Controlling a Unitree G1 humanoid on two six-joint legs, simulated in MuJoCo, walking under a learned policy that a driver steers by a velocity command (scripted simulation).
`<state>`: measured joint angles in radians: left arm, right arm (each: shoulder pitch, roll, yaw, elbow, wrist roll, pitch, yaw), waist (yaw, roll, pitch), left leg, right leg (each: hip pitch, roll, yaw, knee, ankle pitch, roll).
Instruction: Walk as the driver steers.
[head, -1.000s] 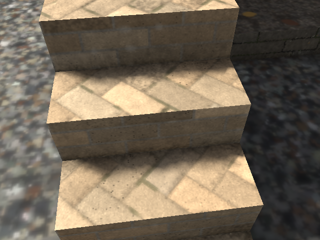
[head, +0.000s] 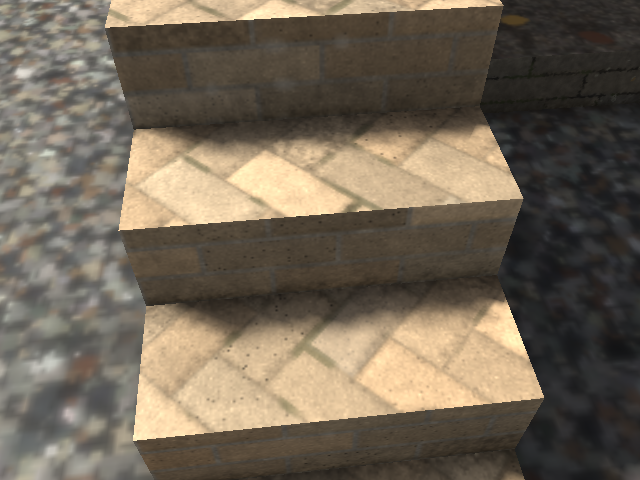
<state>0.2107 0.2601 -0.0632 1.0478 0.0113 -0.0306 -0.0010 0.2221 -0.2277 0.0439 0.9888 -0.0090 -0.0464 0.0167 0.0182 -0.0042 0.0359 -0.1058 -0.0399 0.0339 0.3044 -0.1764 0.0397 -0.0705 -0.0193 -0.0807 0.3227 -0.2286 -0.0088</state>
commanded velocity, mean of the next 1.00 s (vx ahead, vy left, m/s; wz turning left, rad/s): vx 0.21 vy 0.00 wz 0.00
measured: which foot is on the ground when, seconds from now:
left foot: down 0.00-1.00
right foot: down 0.00-1.00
